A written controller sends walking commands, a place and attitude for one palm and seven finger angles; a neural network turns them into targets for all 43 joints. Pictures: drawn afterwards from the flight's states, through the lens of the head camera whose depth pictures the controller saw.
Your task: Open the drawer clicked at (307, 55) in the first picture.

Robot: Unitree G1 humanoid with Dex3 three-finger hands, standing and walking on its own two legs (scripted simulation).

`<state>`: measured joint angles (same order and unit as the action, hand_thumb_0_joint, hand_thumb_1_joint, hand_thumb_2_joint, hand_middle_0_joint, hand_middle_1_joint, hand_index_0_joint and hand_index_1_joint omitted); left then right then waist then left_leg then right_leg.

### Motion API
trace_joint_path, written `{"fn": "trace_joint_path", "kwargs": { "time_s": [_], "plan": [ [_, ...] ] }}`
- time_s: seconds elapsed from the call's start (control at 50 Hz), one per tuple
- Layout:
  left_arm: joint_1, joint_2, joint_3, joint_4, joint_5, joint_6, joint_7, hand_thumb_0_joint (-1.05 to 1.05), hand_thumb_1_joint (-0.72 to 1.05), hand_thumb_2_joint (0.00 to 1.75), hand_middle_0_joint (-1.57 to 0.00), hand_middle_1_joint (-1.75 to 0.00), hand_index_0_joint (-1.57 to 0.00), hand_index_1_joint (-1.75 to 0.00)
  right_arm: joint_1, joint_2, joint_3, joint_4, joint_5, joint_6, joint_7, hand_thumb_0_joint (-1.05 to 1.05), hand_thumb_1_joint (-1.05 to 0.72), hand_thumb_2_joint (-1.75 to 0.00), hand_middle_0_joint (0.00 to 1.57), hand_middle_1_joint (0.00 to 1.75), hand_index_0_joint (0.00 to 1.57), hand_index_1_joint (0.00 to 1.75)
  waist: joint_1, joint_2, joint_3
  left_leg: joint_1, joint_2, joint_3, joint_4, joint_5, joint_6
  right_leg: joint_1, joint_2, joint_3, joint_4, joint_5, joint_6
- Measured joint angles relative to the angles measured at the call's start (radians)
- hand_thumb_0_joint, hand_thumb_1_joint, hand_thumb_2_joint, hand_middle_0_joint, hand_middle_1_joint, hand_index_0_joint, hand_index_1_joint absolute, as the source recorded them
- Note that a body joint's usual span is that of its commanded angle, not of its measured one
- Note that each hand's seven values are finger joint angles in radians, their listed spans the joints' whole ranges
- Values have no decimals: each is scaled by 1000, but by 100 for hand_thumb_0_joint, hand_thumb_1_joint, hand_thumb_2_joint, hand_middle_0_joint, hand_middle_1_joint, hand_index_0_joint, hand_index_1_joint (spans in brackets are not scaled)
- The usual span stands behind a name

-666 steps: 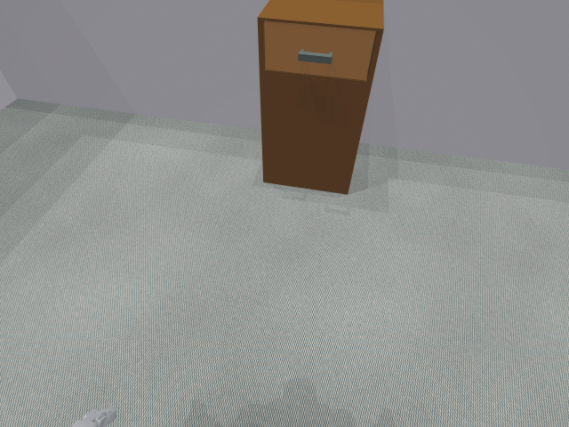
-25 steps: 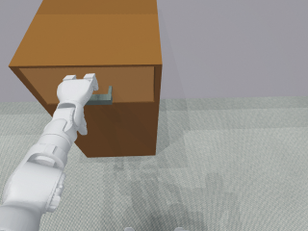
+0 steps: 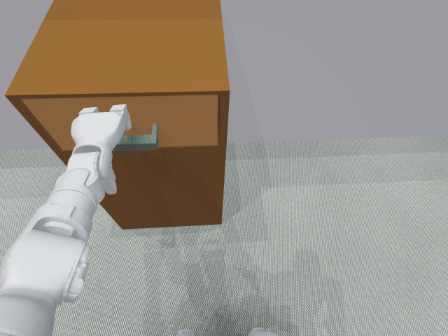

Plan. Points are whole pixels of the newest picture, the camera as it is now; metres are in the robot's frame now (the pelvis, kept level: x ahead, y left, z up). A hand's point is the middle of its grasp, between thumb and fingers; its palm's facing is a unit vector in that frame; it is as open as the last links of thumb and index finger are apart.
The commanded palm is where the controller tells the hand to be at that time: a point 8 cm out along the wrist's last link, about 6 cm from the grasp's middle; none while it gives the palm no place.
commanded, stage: move the hooked fingers above the handle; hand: left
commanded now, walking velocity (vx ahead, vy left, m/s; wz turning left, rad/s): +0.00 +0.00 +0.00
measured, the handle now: (131, 135) +0.55 +0.19 -0.04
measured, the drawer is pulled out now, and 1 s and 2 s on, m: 0.00 0.00 0.00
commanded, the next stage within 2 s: lower the fingers behind the handle in 1.34 s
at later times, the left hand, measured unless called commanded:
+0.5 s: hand (112, 140) +0.49 +0.20 +0.02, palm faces -0.13 -0.03 -0.99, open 13.7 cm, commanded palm +0.47 +0.19 +0.07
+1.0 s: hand (123, 133) +0.50 +0.18 +0.02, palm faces -0.02 +0.00 -1.00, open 13.4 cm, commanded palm +0.48 +0.19 +0.07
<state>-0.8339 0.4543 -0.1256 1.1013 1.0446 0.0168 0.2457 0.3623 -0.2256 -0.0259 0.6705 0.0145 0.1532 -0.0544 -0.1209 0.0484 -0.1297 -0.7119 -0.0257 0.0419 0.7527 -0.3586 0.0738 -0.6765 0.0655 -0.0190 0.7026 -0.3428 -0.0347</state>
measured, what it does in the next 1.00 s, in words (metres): stands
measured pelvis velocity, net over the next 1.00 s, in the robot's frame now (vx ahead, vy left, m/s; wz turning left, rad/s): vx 0.00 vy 0.00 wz -0.01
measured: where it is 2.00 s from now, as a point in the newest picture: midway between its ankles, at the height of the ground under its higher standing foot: outside the picture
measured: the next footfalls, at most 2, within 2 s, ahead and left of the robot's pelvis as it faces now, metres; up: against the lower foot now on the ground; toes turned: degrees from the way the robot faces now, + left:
none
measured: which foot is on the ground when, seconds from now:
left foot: down 0.00-1.00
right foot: down 0.00-1.00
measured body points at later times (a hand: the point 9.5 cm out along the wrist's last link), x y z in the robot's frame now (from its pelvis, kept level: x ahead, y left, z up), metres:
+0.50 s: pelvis +0.00 +0.00 +0.00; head +0.09 -0.01 +0.44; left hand +0.49 +0.20 +0.07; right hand +0.00 -0.25 -0.14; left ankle -0.01 +0.07 -0.71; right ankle -0.01 -0.10 -0.71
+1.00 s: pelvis +0.00 +0.00 -0.01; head +0.10 +0.00 +0.43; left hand +0.50 +0.18 +0.08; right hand +0.01 -0.26 -0.14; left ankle -0.01 +0.07 -0.71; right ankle -0.01 -0.10 -0.71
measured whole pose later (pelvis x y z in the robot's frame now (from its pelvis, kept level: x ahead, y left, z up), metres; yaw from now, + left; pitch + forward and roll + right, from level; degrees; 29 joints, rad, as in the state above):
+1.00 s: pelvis +0.00 +0.00 -0.01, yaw -1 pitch +21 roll -2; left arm -0.94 0.39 -0.10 1.17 1.08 0.11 0.39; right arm 0.31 -0.24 -0.01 0.69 0.01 0.18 -0.02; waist -0.14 0.07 -0.16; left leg -0.80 -0.02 0.05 0.82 -0.39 0.08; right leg -0.76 0.07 -0.02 0.77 -0.37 -0.03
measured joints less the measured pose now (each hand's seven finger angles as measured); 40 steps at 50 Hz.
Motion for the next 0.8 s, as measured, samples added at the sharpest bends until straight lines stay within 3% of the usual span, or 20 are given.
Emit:
{"fn": "trace_joint_path", "kwargs": {
  "time_s": [0.1,0.16,0.22,0.3,0.36,0.46,0.54,0.62,0.72,0.8],
  "plan": [
    [-17,-27,-47,-65,11,-128,11,0,-49,30,-33,-120,-32,-121,17,-26,-26,30,-16,-26,7,0,-90,-90,20,30,21,30,7,-4,-10,-47,-9,-24,49,-17,0,-34,-9,-27,38,-22,-1],
    [-43,-50,-21,-44,31,-139,76,0,-49,30,-33,-120,-32,-120,3,-42,-29,38,-25,-30,18,0,-90,-90,20,30,21,30,-7,-1,-23,-91,-10,-22,86,-32,1,-80,-10,-27,78,-38,1],
    [-70,-56,36,-8,52,-97,153,0,-49,30,-34,-121,-32,-120,-17,-47,-23,30,-33,-28,28,0,-90,-90,20,30,21,30,-25,4,-28,-129,-5,-8,112,-43,4,-124,-6,-15,109,-46,2],
    [-71,-76,62,1,71,-31,211,0,-49,30,-40,-127,-36,-125,-26,-42,-12,19,-35,-6,37,0,-90,-90,20,30,20,30,-21,17,-34,-142,2,7,115,-44,6,-144,-1,0,115,-42,4],
    [-81,-68,64,50,75,60,194,0,-49,30,-39,-126,-37,-127,-40,-28,4,19,-25,18,36,0,-90,-90,20,30,20,30,-27,23,-32,-120,7,18,95,-36,6,-128,4,12,99,-31,6],
    [-78,-23,75,86,16,107,86,0,-49,30,-35,-123,-35,-125,-35,-1,24,1,-1,24,14,0,-90,-90,20,30,21,30,-33,18,-13,-56,11,25,37,-12,3,-68,9,23,43,-4,4],
    [-40,20,43,45,1,32,-7,0,-49,30,-34,-121,-33,-123,1,4,20,-9,4,5,-3,0,-90,-90,20,30,21,30,-22,10,-8,-22,10,15,10,-1,0,-28,9,14,9,6,0],
    [5,9,-15,-36,-4,-88,-36,0,-49,30,-33,-121,-32,-121,32,-9,-4,6,-4,-10,0,0,-90,-90,20,30,21,30,5,5,-12,-25,4,-5,25,-9,-1,-20,4,-5,15,-4,-1],
    [18,-33,-2,-70,31,-174,44,0,-49,30,-33,-120,-32,-121,16,-34,-21,29,-20,-21,14,0,-90,-90,20,30,21,30,5,0,-23,-84,-5,-17,83,-31,1,-75,-5,-21,74,-34,0],
    [-16,-31,56,-60,70,-136,167,0,-49,30,-33,-120,-32,-121,-17,-42,-26,26,-36,-29,26,0,-90,-90,20,30,21,30,-14,4,-29,-147,-3,-12,130,-48,2,-140,-5,-20,124,-51,0]
  ]
}}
